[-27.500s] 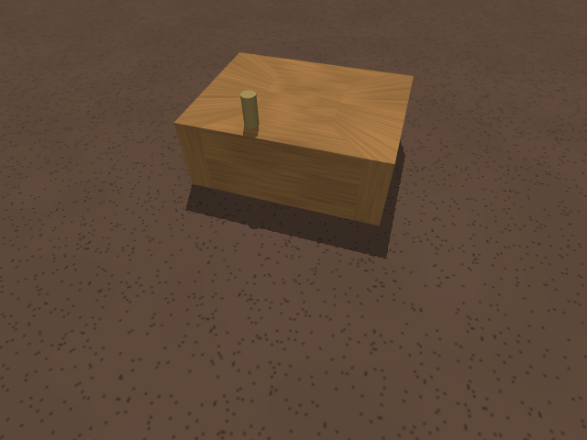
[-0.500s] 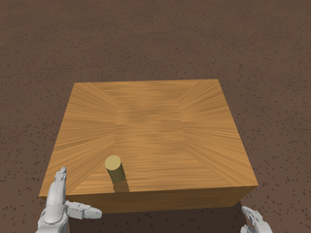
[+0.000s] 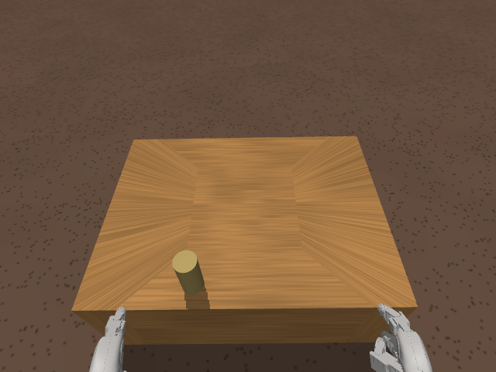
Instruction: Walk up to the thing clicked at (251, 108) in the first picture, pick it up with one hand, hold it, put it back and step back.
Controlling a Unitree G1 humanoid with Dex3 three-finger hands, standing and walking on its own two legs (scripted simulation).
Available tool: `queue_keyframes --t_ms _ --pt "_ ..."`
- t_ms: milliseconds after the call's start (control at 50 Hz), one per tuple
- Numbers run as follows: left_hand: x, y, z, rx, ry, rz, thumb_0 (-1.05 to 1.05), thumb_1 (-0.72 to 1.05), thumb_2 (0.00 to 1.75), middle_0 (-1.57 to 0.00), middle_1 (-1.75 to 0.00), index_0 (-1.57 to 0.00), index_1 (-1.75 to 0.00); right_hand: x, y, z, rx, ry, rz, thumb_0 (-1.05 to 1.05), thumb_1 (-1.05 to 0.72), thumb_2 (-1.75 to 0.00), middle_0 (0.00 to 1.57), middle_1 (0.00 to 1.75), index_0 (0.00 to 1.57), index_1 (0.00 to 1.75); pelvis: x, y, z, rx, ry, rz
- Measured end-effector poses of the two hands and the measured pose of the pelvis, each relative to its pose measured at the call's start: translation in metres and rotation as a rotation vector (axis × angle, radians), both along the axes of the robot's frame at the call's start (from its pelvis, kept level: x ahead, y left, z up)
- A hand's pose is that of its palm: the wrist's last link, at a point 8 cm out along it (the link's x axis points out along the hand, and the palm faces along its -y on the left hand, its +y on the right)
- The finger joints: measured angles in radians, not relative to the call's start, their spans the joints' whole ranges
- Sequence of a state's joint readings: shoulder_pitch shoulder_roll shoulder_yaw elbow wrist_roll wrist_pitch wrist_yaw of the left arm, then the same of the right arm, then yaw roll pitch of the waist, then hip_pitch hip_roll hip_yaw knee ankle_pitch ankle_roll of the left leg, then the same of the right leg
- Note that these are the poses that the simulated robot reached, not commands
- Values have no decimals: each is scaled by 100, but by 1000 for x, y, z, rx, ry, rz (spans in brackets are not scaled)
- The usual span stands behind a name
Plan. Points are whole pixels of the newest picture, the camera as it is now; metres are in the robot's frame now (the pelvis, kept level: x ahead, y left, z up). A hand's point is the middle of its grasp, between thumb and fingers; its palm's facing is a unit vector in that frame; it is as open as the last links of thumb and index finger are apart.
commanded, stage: home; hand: left
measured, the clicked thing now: (189, 273) +0.43 +0.18 -0.31
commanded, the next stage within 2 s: stand in 1.68 s
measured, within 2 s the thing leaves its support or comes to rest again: neither
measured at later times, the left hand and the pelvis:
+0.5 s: hand out of the picture +0.08 +0.26 -0.11, palm faces -0.01 -0.92 -0.39, open 17.7 cm; pelvis +0.00 +0.01 +0.03, yaw +0 degrees
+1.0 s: hand out of the picture +0.02 +0.26 -0.12, palm faces -0.03 -0.93 -0.36, open 17.7 cm; pelvis -0.02 +0.02 +0.04, yaw +0 degrees
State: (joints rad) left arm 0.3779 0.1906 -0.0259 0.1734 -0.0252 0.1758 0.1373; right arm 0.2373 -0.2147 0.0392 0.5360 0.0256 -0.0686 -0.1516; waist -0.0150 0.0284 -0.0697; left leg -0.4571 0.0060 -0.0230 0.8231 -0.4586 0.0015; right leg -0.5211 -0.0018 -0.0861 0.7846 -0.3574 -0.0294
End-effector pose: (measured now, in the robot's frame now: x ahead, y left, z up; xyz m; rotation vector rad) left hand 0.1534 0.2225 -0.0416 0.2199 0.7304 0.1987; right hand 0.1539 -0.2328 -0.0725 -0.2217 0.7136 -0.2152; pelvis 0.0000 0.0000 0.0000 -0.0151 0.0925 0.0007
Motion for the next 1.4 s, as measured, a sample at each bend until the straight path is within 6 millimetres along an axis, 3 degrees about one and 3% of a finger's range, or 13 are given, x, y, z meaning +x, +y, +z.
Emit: queue_keyframes --t_ms 120,200,420,580,800,1020,1400 --pt "-7 1 -8 7 25 -31 -1 -53 6 -5 -5 -6 -5 -22 -4 -7 -18 58 -5 1 -90 -90 20 30 20 30 -4 2 0 3 -13 -7" --pt "-15 18 -25 48 111 -97 -1 -55 5 -5 -5 -6 -5 -42 -13 -19 -33 217 57 1 -90 -90 20 30 20 30 -4 3 6 14 -53 -10" --pt "-63 67 -27 106 294 -22 -1 -58 2 -5 -4 -5 -4 -88 -38 -20 -22 384 -11 1 -90 -90 20 30 20 30 -1 10 24 19 -122 -4" --pt "-93 80 -28 108 397 25 -1 -59 2 -4 -4 -5 -4 -107 -35 -20 -8 465 -21 1 -90 -90 20 30 20 30 -6 14 33 20 -147 -1" --pt "-122 78 -35 79 489 42 -1 -59 2 -5 -4 -5 -4 -114 -30 -19 -1 499 -10 1 -90 -90 20 30 20 30 -14 16 39 21 -163 -1" --pt "-135 81 -38 75 550 50 -1 -59 2 -5 -4 -5 -4 -118 -35 -18 -11 525 -19 1 -90 -90 20 30 20 30 -15 17 40 21 -156 -5" --pt "-106 80 -34 77 536 41 -1 -58 3 -5 -4 -5 -4 -102 -41 -16 -17 528 -23 1 -90 -90 20 30 20 30 -3 14 42 20 -149 -7"
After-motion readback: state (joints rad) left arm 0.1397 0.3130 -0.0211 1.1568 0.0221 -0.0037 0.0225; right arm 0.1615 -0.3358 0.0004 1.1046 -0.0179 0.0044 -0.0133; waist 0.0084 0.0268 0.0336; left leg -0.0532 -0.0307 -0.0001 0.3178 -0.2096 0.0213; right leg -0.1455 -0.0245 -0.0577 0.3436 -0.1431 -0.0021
